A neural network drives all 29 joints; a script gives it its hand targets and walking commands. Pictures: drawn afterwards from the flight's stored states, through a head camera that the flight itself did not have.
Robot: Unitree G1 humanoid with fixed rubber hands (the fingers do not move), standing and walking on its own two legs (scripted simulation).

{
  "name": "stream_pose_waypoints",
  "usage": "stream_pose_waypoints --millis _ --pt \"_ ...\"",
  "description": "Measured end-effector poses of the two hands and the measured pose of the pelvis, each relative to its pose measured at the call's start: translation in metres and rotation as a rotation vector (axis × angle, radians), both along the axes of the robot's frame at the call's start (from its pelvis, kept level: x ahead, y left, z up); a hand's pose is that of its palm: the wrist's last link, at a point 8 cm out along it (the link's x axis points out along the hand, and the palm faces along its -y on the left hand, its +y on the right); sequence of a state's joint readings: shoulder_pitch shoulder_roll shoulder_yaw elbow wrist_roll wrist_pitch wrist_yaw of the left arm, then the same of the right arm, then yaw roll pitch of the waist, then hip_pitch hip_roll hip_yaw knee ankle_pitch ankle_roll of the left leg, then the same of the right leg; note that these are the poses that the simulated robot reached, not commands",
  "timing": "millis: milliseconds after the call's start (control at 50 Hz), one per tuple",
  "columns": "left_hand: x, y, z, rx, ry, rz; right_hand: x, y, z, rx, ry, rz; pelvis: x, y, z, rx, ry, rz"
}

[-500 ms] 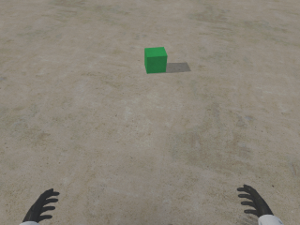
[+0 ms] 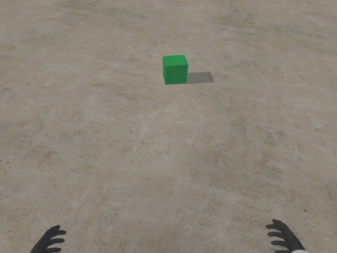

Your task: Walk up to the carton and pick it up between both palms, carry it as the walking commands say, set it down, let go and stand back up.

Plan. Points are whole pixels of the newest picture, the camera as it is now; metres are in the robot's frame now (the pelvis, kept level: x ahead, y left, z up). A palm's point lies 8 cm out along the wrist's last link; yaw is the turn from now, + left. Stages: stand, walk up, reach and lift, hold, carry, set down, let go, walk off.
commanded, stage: stand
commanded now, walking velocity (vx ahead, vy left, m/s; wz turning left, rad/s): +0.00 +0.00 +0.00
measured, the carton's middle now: (174, 69) +1.73 -0.10 -0.66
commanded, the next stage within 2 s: walk up in 1.32 s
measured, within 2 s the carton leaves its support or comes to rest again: neither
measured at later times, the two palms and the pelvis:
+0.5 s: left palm out of the picture +0.11 +0.31 -0.08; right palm out of the picture +0.11 -0.31 -0.08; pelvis +0.00 +0.00 +0.02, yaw +0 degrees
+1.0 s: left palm out of the picture +0.10 +0.31 -0.08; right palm out of the picture +0.10 -0.31 -0.08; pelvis +0.00 +0.00 +0.02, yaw +0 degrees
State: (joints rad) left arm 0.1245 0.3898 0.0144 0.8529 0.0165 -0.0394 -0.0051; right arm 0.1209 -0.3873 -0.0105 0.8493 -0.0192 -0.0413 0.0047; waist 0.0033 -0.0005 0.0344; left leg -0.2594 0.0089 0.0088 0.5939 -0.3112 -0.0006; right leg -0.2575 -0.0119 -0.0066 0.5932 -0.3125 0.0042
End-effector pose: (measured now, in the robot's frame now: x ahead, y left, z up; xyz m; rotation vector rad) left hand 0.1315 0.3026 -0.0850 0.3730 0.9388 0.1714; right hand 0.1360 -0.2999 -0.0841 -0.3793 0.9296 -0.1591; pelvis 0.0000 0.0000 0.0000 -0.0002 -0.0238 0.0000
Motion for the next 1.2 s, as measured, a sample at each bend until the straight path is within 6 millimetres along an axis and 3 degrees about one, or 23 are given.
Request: stream_pose_waypoints --millis 660,1200 --pt "-0.030 0.009 0.001 0.006 0.141 0.060 -0.031 -0.009 0.000 -0.004 0.144 -0.067 -0.002 0.000 0.017 0.000 -0.017 0.001" --pt "-0.029 0.011 0.001 0.009 0.161 0.074 -0.029 -0.011 0.000 -0.009 0.166 -0.078 0.003 0.000 0.018 0.000 -0.012 0.001"
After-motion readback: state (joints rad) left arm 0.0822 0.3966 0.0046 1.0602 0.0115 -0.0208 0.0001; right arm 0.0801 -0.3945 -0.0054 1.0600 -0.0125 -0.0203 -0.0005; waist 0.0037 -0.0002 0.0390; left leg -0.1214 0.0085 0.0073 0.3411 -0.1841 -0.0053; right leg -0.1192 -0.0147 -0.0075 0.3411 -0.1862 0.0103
